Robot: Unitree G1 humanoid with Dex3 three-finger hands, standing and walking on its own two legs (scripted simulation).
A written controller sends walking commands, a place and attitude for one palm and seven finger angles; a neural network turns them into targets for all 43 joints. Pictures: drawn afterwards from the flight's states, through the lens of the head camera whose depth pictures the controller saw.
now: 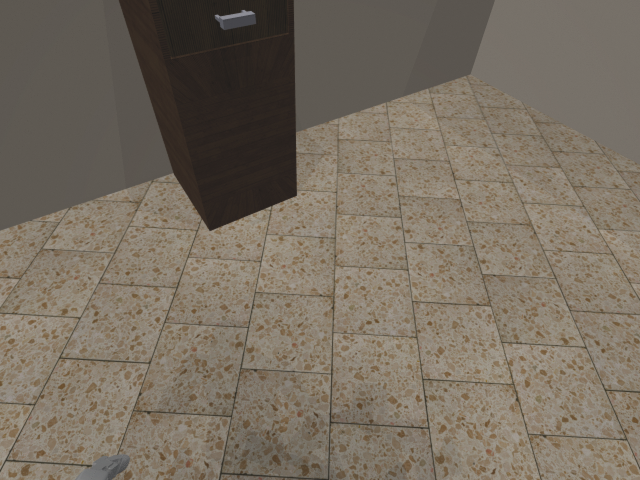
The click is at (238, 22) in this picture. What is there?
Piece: drawer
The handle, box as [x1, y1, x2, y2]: [215, 10, 255, 29]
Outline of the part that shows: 255,23 254,13 251,11 247,12 241,10 240,13 230,15 215,15 215,18 220,22 220,26 223,29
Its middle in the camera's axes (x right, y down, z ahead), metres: -0.25 -0.64 +1.12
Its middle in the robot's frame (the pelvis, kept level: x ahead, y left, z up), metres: +1.27 +0.32 +0.06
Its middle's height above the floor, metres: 0.82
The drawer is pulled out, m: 0.00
